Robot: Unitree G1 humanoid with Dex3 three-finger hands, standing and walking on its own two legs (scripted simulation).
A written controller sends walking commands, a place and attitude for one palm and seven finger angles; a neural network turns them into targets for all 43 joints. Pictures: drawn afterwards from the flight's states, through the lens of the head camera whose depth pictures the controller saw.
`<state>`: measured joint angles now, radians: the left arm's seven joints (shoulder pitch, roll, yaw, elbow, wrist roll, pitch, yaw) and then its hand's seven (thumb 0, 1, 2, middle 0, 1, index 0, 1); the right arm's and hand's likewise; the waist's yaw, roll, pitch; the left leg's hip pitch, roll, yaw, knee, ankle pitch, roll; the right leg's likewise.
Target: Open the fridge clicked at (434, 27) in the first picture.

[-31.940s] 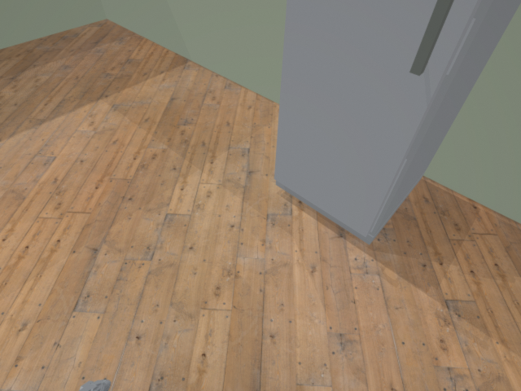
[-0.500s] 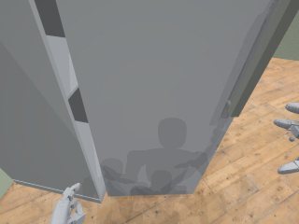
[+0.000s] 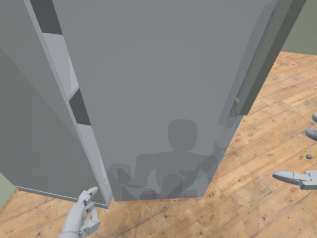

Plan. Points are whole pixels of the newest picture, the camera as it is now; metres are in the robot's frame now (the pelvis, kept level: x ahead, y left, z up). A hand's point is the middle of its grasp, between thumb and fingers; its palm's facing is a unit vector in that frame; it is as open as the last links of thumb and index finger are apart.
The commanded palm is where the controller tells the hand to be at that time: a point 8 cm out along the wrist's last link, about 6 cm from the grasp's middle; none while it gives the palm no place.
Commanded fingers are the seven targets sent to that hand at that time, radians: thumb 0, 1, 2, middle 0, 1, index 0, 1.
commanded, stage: draw the hand back to the body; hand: right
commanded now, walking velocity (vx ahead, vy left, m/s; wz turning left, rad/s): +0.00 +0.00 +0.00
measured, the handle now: (262, 56) +0.47 -0.26 +0.26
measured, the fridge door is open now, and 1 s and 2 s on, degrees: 76 76 76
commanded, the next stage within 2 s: step back with the hand held close in 0.90 s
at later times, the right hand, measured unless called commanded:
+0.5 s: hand (297, 160) +0.23 -0.27 +0.17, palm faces +0.44 +0.82 -0.38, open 9.0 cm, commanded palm +0.18 -0.30 +0.18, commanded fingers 0.00 -0.90 -0.90 0.20 0.30 0.20 0.30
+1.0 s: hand (295, 162) +0.23 -0.27 +0.16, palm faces +0.45 +0.82 -0.36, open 7.4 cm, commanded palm +0.18 -0.30 +0.18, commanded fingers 0.00 -0.90 -0.90 0.20 0.30 0.20 0.30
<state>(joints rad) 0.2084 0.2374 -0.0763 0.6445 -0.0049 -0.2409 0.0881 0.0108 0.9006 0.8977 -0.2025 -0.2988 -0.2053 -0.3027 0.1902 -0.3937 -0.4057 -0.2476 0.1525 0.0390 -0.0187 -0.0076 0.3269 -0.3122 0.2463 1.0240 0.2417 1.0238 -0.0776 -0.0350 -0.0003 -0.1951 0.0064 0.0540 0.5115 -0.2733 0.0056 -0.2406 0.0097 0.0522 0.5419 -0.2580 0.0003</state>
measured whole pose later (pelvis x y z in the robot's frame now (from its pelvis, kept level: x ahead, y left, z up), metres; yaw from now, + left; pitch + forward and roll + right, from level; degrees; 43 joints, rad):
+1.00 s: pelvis +0.03 +0.00 +0.01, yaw +1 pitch -4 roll +0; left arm 0.21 0.21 -0.04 0.66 0.02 -0.11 0.09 0.01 0.90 0.90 -0.20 -0.30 -0.21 -0.30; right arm 0.42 -0.35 -0.33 -0.36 0.08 -0.04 -0.10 0.02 -0.89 -0.90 0.21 0.31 0.21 0.31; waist -0.08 -0.04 0.01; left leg -0.06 0.01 0.03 0.39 -0.26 0.00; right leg -0.09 0.01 0.03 0.41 -0.25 0.00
